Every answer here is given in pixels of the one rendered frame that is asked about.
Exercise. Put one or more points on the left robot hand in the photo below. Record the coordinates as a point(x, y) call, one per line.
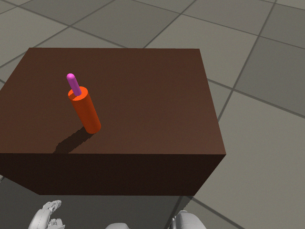
point(41, 219)

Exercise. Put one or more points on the bottle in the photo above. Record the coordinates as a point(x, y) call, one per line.
point(83, 105)

